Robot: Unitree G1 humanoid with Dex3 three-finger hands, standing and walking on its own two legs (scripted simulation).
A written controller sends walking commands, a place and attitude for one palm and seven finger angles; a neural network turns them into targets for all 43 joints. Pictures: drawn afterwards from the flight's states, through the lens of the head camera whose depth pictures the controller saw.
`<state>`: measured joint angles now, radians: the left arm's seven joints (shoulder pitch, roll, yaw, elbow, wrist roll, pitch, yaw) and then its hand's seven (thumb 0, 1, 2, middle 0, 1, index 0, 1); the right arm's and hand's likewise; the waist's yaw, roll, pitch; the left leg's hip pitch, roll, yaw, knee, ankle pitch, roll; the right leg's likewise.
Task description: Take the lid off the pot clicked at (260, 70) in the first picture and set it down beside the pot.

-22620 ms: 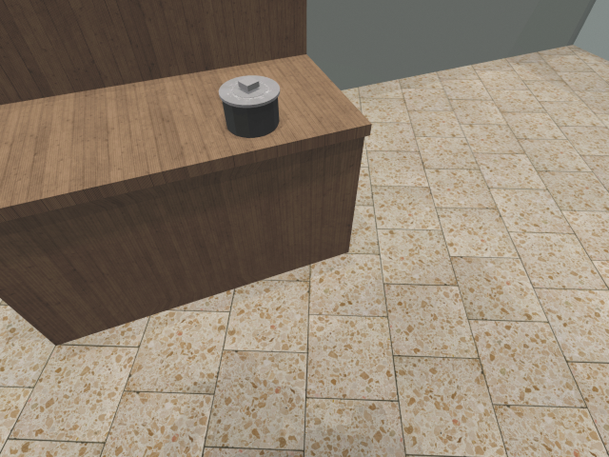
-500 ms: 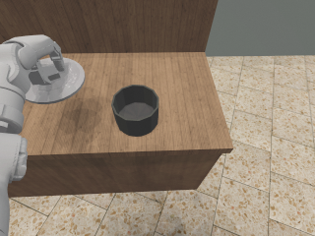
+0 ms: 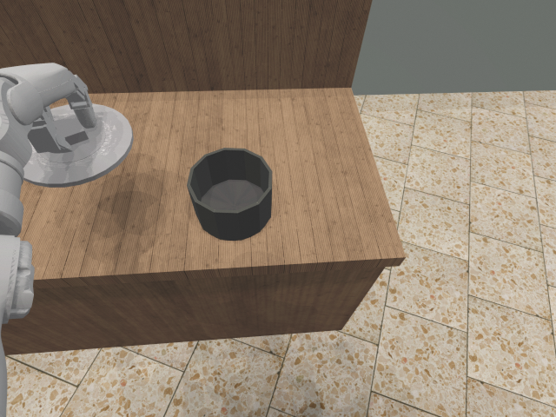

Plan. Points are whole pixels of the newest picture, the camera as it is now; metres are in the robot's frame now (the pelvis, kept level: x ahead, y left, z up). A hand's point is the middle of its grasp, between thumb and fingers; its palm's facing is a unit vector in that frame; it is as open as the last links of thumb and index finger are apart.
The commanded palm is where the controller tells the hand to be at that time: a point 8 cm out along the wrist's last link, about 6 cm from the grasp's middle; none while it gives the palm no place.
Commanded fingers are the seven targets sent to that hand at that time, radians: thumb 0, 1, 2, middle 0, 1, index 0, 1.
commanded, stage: lower the lid onto the table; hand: left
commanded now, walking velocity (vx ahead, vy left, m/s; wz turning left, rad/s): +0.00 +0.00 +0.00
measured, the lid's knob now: (67, 131) +0.50 +0.29 +0.12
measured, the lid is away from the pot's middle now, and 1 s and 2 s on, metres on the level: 0.22 0.24 0.24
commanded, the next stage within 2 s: none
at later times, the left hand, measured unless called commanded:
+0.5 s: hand (71, 146) +0.48 +0.28 +0.11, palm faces -0.43 -0.08 -0.90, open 7.6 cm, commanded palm +0.51 +0.29 +0.19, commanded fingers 0.00 0.65 0.95 -0.83 -1.08 -0.81 -1.06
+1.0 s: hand (63, 168) +0.47 +0.30 +0.08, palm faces -0.48 -0.08 -0.88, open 7.6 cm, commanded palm +0.52 +0.30 +0.15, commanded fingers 0.00 0.65 0.95 -0.83 -1.08 -0.81 -1.06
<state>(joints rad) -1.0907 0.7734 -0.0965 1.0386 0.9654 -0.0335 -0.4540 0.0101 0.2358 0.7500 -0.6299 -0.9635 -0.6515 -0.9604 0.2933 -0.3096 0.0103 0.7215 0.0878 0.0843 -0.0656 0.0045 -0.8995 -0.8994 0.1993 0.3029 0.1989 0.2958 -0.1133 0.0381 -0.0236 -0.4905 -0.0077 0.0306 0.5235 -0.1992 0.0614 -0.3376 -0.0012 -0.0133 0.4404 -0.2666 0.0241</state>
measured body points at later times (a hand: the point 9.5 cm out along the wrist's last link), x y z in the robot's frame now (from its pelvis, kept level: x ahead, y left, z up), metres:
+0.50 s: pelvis +0.00 -0.01 +0.00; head +0.08 +0.00 +0.44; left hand +0.50 +0.28 +0.16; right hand +0.03 -0.29 -0.12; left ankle +0.03 +0.08 -0.74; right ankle -0.04 -0.14 -0.74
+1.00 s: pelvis +0.00 +0.00 -0.01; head +0.09 +0.01 +0.43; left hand +0.49 +0.30 +0.13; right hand +0.02 -0.29 -0.12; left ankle +0.03 +0.08 -0.74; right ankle -0.04 -0.14 -0.74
